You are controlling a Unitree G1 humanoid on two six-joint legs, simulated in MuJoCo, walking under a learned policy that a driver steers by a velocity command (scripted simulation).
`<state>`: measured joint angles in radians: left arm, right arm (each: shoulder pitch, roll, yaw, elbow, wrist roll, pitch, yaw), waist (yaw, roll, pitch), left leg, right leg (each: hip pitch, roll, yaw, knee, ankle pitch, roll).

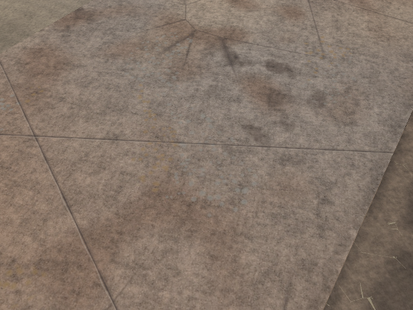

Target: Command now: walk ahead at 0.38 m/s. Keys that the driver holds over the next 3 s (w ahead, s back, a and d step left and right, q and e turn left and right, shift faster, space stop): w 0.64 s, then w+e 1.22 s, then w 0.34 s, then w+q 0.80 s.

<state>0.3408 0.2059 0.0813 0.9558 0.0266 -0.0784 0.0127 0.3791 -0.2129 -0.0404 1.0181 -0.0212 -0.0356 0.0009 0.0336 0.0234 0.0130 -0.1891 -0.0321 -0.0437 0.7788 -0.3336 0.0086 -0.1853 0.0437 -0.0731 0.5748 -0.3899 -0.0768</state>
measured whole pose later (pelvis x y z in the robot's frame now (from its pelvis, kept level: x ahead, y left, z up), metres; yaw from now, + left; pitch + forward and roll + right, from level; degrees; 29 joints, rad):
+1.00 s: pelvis +0.55 +0.04 -0.04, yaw -7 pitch -1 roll +0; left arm 0.20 0.24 0.07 0.99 0.01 -0.05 -0.01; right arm 0.27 -0.20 -0.03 0.99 -0.03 -0.09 0.00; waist 0.00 0.01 0.07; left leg -0.34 0.00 0.02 1.22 -0.34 0.05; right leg -0.31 0.13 -0.06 0.49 -0.17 -0.15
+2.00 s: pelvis +1.03 -0.12 -0.05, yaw -42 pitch +1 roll +1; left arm 0.03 0.25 0.03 0.72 0.05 -0.03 -0.04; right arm 0.40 -0.24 -0.03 0.91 -0.01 -0.05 0.00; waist -0.06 0.01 0.07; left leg -0.13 0.10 0.17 0.93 -0.45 -0.01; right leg -0.46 0.05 -0.09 0.61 -0.16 -0.13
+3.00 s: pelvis +1.47 -0.44 -0.03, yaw -20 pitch +2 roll +1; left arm 0.02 0.26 0.00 0.72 0.03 -0.05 -0.02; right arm 0.44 -0.29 -0.08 0.86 -0.02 -0.04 0.00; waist -0.10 -0.02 0.03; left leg -0.01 -0.14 -0.20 0.35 -0.35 0.10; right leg -0.55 -0.03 0.04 0.58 -0.09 0.03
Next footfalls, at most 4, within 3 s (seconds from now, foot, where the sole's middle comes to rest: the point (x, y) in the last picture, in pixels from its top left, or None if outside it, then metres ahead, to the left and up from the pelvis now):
0.36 left None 0.32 0.13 -0.80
0.88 right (226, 277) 0.64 -0.01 -0.80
1.42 left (204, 196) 0.98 0.08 -0.80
1.94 right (284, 176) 1.09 -0.25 -0.80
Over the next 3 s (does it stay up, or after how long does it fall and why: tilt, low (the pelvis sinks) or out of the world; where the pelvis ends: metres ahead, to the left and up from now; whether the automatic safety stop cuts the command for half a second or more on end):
stays up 1.47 -0.44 -0.03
